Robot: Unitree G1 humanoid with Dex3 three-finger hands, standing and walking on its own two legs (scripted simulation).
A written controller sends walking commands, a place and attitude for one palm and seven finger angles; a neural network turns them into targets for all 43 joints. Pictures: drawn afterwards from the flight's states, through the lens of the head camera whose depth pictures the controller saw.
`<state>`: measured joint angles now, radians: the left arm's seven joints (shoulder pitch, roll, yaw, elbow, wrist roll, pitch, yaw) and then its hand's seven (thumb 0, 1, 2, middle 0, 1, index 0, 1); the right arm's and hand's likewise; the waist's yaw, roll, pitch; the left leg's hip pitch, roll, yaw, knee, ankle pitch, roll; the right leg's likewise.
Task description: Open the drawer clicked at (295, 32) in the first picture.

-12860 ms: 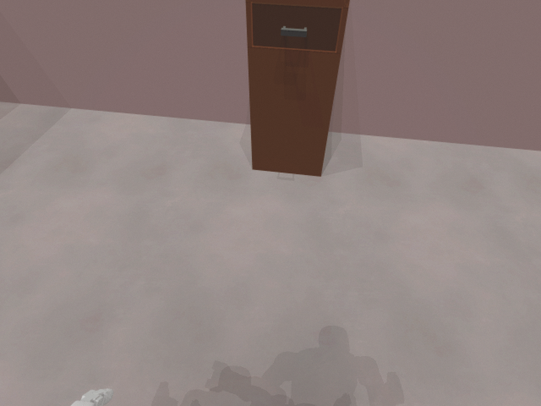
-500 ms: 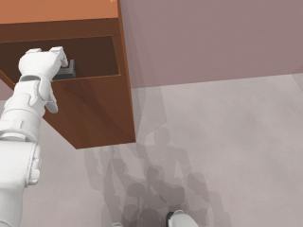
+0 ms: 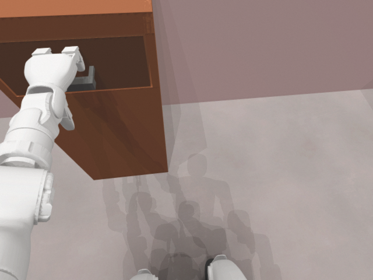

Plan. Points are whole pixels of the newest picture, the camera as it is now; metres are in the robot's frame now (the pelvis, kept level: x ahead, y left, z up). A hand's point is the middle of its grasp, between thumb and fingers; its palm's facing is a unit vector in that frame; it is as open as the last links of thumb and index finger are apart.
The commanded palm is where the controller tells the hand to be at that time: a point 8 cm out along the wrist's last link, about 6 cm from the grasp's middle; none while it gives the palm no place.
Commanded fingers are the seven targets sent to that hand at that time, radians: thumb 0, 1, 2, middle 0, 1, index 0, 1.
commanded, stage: lower the fingers behind the handle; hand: left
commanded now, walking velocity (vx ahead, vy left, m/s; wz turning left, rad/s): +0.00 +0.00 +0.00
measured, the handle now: (72, 77) +0.57 +0.22 +0.04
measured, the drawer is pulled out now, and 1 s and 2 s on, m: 0.00 0.00 0.00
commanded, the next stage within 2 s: lift the fingers back up to retry in 0.60 s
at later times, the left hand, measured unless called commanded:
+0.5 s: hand (65, 91) +0.52 +0.23 +0.05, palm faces -0.05 +0.04 -1.00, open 13.8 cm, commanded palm +0.51 +0.22 +0.07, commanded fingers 0.00 -0.50 0.30 -0.30 -1.20 -0.30 -1.20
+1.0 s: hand (64, 89) +0.52 +0.23 +0.06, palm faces -0.09 -0.01 -1.00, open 13.7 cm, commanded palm +0.52 +0.23 +0.12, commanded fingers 0.00 -0.50 0.30 -0.30 -1.20 -0.30 -1.20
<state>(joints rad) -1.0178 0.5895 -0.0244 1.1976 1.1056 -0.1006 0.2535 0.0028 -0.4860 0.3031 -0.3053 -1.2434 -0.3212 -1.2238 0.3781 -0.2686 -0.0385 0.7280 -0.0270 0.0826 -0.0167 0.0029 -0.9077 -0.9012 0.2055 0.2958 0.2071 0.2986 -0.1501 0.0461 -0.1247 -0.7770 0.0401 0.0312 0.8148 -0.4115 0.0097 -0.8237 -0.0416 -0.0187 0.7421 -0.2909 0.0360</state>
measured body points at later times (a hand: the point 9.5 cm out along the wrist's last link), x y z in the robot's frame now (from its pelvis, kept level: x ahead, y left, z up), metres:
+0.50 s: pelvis -0.02 +0.00 -0.02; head +0.11 +0.00 +0.41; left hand +0.52 +0.22 +0.11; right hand -0.04 -0.28 -0.13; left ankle -0.03 +0.11 -0.70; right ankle +0.02 -0.15 -0.70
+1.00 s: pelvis -0.02 +0.00 -0.01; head +0.12 -0.01 +0.42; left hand +0.52 +0.23 +0.11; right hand -0.05 -0.28 -0.13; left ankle -0.03 +0.11 -0.70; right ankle +0.02 -0.15 -0.70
